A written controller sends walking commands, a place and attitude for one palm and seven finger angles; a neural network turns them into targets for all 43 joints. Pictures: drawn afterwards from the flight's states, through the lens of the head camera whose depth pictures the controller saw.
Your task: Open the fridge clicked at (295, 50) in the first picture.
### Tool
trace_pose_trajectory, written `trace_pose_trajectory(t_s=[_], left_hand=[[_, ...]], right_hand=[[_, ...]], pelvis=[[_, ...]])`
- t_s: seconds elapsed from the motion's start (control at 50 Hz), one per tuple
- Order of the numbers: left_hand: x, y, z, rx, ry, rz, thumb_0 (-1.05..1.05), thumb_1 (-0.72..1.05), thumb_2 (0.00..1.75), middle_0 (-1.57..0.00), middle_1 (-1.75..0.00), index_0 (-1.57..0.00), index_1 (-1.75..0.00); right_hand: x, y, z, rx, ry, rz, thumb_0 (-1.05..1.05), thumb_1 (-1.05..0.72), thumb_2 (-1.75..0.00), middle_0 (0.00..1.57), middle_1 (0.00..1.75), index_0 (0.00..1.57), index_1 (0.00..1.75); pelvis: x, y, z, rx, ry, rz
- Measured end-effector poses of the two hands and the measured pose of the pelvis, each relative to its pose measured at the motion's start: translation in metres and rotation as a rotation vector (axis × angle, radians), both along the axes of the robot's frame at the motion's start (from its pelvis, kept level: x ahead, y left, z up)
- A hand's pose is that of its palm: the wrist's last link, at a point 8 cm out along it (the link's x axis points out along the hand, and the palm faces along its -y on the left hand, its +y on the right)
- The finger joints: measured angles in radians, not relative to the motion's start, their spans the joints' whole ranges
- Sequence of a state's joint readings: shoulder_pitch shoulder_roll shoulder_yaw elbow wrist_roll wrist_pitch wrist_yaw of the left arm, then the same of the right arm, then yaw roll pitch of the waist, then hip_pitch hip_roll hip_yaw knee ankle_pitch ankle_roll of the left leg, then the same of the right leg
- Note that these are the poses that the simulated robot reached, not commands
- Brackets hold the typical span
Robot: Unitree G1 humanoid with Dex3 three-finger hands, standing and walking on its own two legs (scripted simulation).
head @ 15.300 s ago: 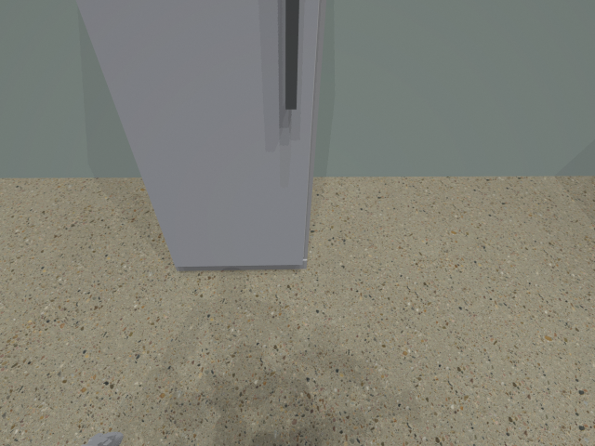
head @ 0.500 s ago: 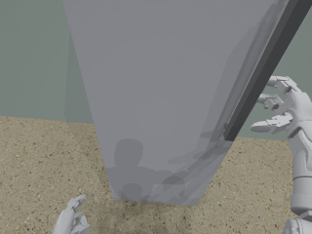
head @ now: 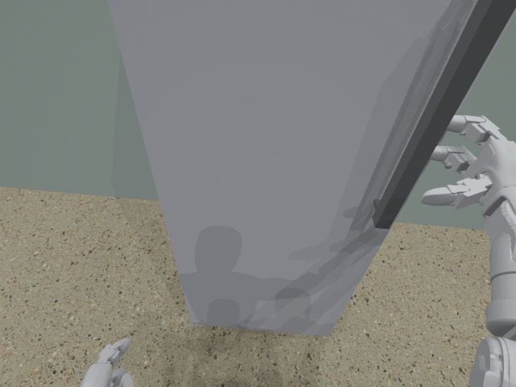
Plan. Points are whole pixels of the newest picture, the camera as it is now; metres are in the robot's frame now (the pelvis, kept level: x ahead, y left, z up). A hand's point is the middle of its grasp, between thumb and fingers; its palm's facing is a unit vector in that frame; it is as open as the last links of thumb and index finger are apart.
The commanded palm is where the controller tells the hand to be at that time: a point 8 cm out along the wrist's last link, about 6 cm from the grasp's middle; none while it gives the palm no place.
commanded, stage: slide the fingers in behind the handle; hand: right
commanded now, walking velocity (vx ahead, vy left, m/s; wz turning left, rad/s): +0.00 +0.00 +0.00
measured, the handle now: (423, 123) +0.44 -0.20 +0.24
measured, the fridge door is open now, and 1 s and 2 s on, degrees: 0 0 0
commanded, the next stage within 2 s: grip the handle and tug to test in 1.80 s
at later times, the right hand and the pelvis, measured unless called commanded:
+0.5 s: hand (447, 170) +0.39 -0.23 +0.20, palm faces +0.03 +1.00 -0.02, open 14.0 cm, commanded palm +0.36 -0.28 +0.20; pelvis +0.00 -0.01 +0.00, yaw +0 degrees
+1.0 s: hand (425, 165) +0.39 -0.20 +0.20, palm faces +0.03 +1.00 -0.01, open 14.0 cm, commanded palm +0.36 -0.25 +0.20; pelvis +0.01 +0.00 +0.00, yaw +0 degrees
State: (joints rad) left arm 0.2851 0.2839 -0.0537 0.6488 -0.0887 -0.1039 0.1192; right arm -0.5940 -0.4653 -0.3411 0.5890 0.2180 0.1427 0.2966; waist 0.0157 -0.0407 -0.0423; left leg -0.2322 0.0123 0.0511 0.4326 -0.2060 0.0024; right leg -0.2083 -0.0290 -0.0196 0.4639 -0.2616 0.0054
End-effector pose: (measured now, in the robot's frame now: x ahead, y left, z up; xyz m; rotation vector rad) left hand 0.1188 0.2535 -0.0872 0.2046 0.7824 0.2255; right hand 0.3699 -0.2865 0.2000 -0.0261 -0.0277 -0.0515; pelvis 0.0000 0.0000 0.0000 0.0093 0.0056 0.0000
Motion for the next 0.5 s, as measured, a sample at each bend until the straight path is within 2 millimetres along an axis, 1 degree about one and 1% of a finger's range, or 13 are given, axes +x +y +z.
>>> trace_pose_trajectory(t_s=[0.14, 0.26, 0.4, 0.5], left_hand=[[-0.006, -0.004, -0.001, -0.008, 0.001, 0.004, 0.02, 0.91, 0.90, -0.21, -0.30, -0.20, -0.30], [-0.006, -0.009, 0.000, -0.016, -0.010, 0.002, 0.02, 0.91, 0.90, -0.21, -0.30, -0.20, -0.30], [0.002, -0.013, 0.003, -0.019, -0.029, -0.007, 0.02, 0.91, 0.90, -0.21, -0.30, -0.20, -0.30], [0.013, -0.016, 0.006, -0.016, -0.044, -0.023, 0.02, 0.91, 0.90, -0.21, -0.30, -0.20, -0.30]], right_hand=[[0.000, -0.002, -0.001, 0.009, -0.005, 0.005, -0.02, 0.50, -0.30, 0.35, 1.23, 0.33, 1.22], [-0.002, -0.002, -0.002, 0.003, -0.016, 0.009, -0.02, 0.50, -0.30, 0.33, 1.22, 0.32, 1.21], [-0.005, -0.004, -0.005, 0.010, -0.007, 0.008, -0.01, 0.50, -0.30, 0.31, 1.20, 0.31, 1.20], [-0.007, 0.002, -0.005, 0.009, -0.018, 0.018, -0.02, 0.50, -0.30, 0.31, 1.20, 0.30, 1.20]], pelvis=[[-0.002, -0.002, 0.000, 0.000, 0.001, 0.007], [-0.002, -0.005, 0.000, 0.000, 0.000, 0.010], [-0.001, -0.006, 0.000, 0.000, 0.001, 0.012], [0.001, -0.008, 0.000, 0.001, -0.001, 0.007]])
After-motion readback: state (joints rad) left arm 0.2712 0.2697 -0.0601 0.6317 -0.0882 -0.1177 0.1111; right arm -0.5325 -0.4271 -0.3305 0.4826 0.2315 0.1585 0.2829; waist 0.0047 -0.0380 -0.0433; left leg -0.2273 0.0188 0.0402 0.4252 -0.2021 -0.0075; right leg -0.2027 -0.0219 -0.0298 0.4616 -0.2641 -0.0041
